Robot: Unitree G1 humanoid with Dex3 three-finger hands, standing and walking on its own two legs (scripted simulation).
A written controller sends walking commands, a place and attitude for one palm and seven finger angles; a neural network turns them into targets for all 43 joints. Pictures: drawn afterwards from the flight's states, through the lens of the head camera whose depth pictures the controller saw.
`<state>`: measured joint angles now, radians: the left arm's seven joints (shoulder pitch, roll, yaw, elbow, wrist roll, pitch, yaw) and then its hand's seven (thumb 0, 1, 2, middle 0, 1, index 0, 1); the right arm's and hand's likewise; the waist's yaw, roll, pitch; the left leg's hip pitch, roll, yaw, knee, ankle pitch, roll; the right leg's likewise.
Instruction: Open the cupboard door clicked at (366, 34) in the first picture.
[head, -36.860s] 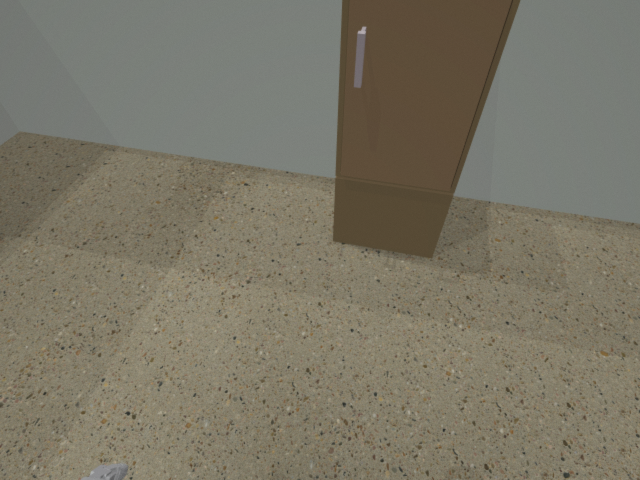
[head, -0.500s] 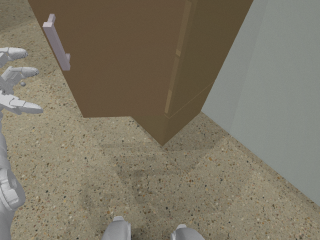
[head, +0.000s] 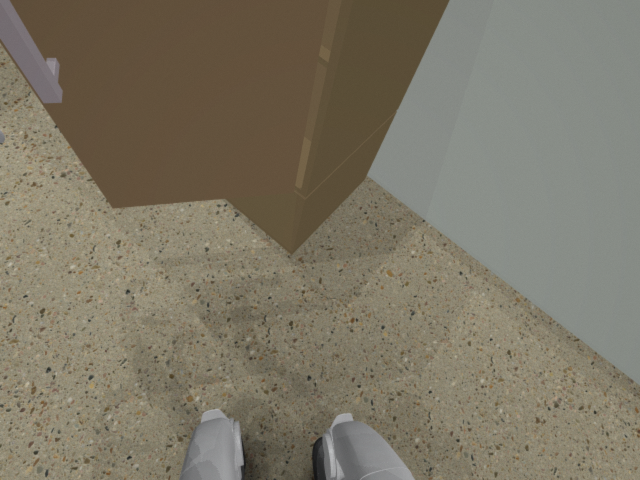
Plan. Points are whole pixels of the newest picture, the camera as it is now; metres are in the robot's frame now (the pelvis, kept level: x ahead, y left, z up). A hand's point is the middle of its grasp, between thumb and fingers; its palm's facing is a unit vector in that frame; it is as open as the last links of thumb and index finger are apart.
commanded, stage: move the hooked fingers beside the handle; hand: left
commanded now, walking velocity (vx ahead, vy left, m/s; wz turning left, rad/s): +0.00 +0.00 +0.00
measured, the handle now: (23, 33) +0.60 +0.27 +0.11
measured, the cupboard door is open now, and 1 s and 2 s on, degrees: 51 51 51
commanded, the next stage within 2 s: slide the fingers in behind the handle in 1.04 s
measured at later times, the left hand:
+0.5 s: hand out of the picture +0.52 +0.34 +0.11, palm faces +0.09 -1.00 +0.01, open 14.0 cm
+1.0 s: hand out of the picture +0.53 +0.33 +0.11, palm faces +0.11 -0.99 +0.00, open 14.0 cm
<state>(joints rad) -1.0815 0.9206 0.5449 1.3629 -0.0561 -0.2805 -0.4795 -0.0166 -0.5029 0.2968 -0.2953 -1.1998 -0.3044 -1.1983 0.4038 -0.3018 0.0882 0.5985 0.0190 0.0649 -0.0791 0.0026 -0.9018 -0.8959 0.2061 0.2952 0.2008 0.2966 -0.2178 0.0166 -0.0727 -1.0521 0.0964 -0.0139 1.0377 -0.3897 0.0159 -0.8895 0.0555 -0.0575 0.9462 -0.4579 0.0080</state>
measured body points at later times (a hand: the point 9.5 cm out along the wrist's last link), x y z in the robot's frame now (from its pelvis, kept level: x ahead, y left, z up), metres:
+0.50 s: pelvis +0.01 +0.02 +0.00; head +0.17 +0.07 +0.42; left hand +0.51 +0.39 +0.12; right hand +0.00 -0.25 -0.08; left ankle +0.05 +0.11 -0.67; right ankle -0.01 -0.13 -0.67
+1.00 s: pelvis +0.00 +0.01 -0.01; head +0.17 +0.06 +0.40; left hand +0.52 +0.39 +0.11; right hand -0.02 -0.26 -0.09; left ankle +0.05 +0.11 -0.67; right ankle -0.01 -0.13 -0.67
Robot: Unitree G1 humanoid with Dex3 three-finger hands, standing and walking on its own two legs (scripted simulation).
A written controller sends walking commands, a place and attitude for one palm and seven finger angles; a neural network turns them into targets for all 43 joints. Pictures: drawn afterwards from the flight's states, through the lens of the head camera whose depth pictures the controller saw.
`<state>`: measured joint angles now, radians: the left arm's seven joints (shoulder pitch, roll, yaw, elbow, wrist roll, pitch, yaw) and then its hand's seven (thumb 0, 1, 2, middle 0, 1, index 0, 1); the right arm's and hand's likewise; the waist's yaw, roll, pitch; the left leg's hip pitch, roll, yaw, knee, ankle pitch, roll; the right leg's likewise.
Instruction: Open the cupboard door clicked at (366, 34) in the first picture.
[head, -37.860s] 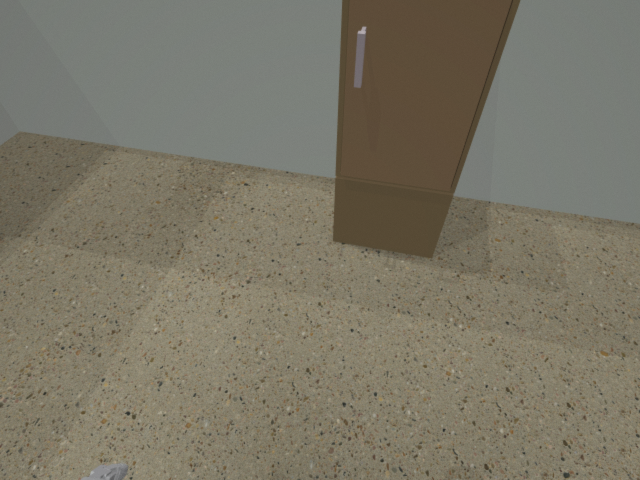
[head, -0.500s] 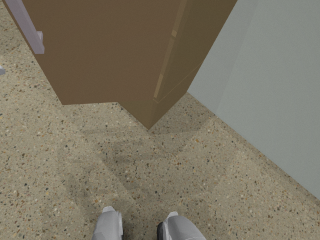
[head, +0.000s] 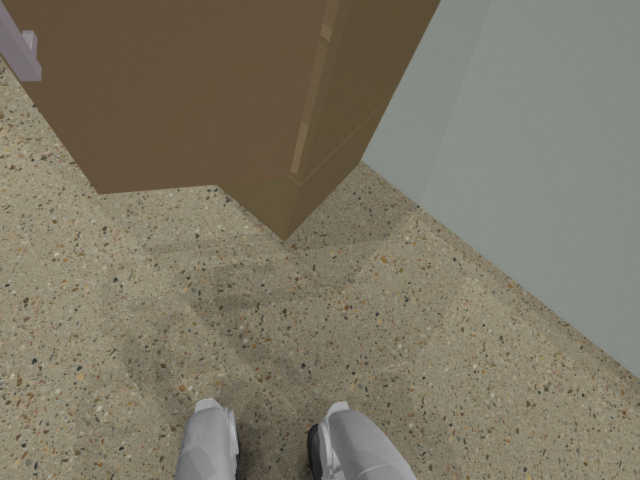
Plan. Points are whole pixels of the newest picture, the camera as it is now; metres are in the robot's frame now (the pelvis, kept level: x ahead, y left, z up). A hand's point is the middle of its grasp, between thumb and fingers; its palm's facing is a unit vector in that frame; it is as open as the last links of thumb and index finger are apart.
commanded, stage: move the hooked fingers beside the handle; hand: left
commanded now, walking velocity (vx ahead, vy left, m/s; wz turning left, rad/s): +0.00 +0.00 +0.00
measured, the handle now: out of the picture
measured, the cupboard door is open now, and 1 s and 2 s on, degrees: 51 51 51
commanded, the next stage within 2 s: slide the fingers in behind the handle in 0.04 s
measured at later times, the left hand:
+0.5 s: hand out of the picture +0.54 +0.31 +0.12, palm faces +0.10 -0.99 +0.01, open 14.0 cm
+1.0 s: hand out of the picture +0.54 +0.28 +0.12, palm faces +0.10 -0.99 +0.00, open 14.0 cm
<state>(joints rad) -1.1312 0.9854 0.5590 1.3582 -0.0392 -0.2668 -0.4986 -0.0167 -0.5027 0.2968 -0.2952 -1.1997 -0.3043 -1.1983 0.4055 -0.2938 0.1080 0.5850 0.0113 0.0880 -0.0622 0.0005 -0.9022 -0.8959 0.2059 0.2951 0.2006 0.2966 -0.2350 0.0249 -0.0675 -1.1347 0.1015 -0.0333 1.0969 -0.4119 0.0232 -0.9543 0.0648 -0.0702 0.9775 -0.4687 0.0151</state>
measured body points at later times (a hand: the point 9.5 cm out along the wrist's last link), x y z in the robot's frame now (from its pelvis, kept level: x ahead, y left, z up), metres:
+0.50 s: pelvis +0.01 +0.01 +0.01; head +0.17 +0.06 +0.42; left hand +0.52 +0.37 +0.12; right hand +0.00 -0.26 -0.08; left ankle +0.04 +0.10 -0.66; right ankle -0.01 -0.14 -0.66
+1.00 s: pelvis +0.01 +0.00 +0.01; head +0.16 +0.04 +0.43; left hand +0.53 +0.33 +0.12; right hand -0.01 -0.27 -0.08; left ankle +0.04 +0.10 -0.66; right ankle -0.01 -0.14 -0.66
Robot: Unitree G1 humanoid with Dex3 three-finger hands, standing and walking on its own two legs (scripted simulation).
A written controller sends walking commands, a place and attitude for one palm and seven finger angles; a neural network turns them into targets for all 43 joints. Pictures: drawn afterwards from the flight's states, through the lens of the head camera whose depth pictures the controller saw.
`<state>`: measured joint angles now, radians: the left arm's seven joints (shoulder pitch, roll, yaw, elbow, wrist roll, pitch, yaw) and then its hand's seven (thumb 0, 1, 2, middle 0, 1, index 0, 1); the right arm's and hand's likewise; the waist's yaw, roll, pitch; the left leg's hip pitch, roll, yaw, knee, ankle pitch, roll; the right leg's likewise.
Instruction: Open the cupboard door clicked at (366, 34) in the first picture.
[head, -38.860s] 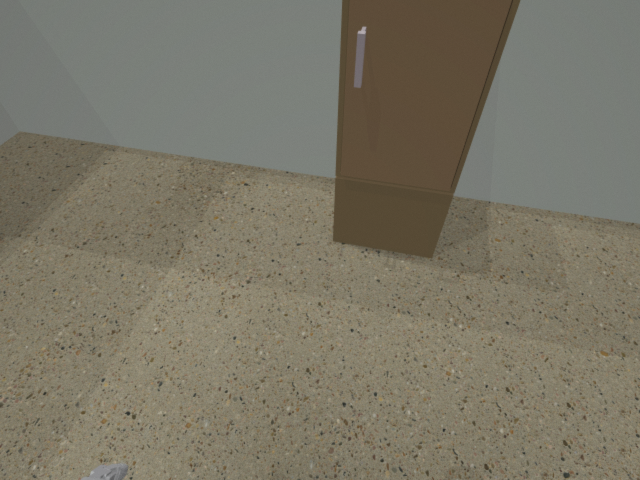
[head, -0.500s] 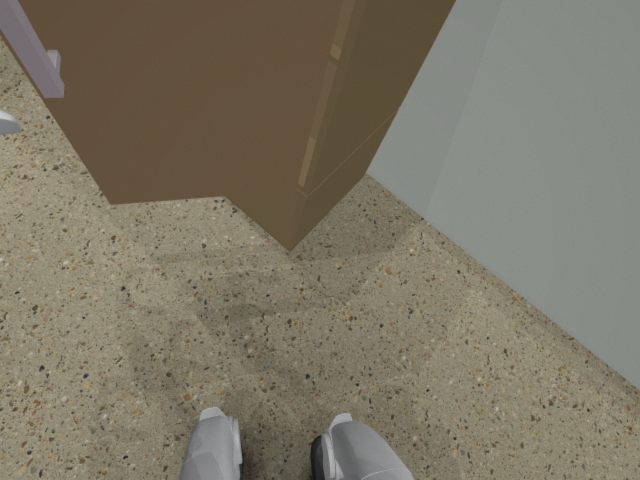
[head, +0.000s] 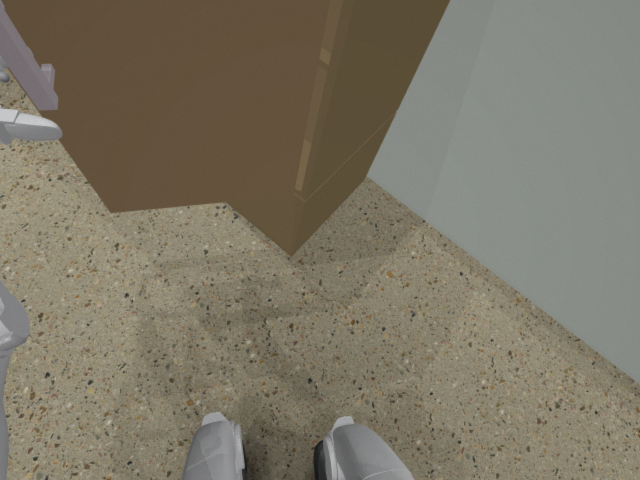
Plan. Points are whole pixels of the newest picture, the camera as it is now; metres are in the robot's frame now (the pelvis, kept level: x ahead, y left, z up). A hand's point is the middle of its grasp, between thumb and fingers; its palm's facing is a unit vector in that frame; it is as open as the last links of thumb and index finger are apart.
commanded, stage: slide the fingers in behind the handle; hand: left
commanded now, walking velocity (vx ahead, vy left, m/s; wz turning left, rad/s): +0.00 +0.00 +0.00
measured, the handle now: (17, 40) +0.59 +0.27 +0.11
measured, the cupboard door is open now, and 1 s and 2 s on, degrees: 51 51 55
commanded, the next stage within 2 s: close the thumb around the handle in 0.74 s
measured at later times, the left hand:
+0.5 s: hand (37, 78) +0.54 +0.24 +0.11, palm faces +0.10 -0.99 +0.00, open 14.0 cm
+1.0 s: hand (32, 77) +0.54 +0.25 +0.11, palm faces +0.10 -1.00 +0.00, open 13.4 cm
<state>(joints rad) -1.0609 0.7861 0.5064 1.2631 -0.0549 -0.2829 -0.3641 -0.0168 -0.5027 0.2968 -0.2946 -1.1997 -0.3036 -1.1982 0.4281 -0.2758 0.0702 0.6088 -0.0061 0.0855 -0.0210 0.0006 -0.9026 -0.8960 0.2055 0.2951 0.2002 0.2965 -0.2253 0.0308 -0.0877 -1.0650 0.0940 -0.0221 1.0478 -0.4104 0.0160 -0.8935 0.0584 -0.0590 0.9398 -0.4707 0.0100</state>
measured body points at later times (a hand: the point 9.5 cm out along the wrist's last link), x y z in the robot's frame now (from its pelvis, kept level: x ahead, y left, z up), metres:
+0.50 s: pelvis +0.00 -0.01 +0.00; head +0.15 +0.02 +0.43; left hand +0.53 +0.30 +0.11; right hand -0.02 -0.28 -0.10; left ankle +0.03 +0.10 -0.67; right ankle -0.02 -0.14 -0.67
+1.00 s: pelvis +0.00 -0.01 +0.00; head +0.15 +0.03 +0.43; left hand +0.53 +0.30 +0.11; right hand -0.02 -0.27 -0.09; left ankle +0.03 +0.10 -0.67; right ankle -0.02 -0.14 -0.67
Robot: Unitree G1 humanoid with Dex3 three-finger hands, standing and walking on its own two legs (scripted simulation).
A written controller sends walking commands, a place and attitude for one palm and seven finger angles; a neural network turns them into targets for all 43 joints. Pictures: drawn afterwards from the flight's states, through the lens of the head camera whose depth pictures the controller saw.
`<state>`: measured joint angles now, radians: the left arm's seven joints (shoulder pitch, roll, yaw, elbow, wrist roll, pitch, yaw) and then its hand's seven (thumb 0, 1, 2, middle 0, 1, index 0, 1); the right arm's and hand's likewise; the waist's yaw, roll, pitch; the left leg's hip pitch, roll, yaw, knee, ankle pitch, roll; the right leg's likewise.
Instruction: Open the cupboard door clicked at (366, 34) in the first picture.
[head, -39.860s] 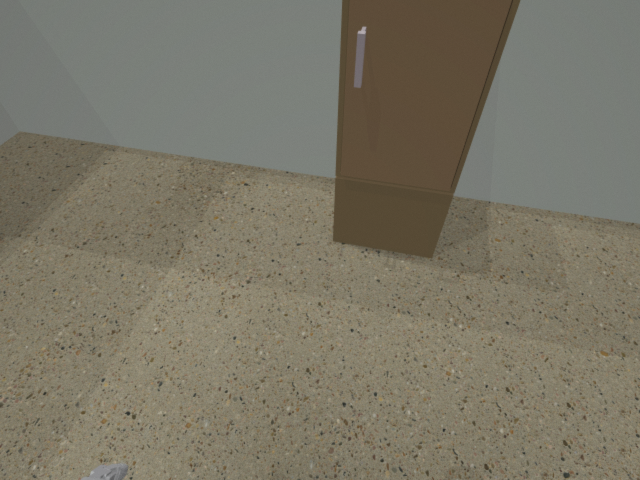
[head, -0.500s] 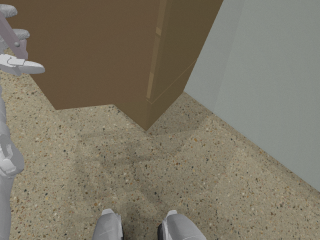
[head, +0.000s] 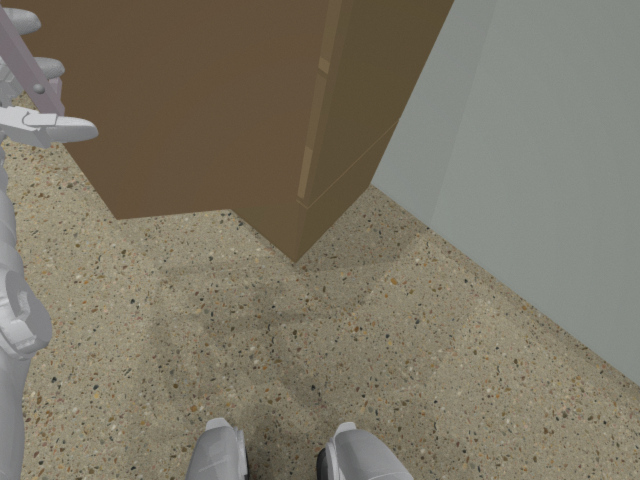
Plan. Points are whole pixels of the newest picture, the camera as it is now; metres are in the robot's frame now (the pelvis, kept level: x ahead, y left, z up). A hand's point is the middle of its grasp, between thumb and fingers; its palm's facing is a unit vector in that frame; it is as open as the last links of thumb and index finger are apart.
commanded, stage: close the thumb around the handle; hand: left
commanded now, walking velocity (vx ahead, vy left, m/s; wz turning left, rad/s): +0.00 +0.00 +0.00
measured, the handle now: (26, 53) +0.59 +0.27 +0.10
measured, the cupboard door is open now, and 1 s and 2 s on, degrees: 51 55 96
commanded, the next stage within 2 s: pull the door open along its arc in 0.54 s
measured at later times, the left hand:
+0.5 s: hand (42, 89) +0.53 +0.24 +0.11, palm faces +0.08 -1.00 -0.01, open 5.5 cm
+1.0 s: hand (47, 112) +0.50 +0.24 +0.11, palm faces +0.06 -1.00 +0.00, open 5.7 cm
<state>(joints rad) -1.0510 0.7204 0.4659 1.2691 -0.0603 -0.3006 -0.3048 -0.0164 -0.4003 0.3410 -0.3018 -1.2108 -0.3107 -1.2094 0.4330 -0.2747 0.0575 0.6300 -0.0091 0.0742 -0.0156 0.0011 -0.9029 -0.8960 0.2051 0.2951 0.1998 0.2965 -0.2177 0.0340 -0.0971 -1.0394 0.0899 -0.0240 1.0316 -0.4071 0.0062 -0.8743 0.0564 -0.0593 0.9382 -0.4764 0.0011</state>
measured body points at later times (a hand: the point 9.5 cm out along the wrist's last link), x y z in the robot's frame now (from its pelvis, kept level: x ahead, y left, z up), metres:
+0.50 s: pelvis +0.00 +0.00 +0.00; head +0.14 +0.03 +0.43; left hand +0.52 +0.30 +0.11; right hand -0.03 -0.27 -0.10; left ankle +0.03 +0.11 -0.67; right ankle -0.02 -0.13 -0.67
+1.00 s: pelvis +0.01 +0.00 +0.01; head +0.12 +0.02 +0.44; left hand +0.49 +0.29 +0.11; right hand -0.01 -0.26 -0.10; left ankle +0.03 +0.11 -0.67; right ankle -0.02 -0.13 -0.67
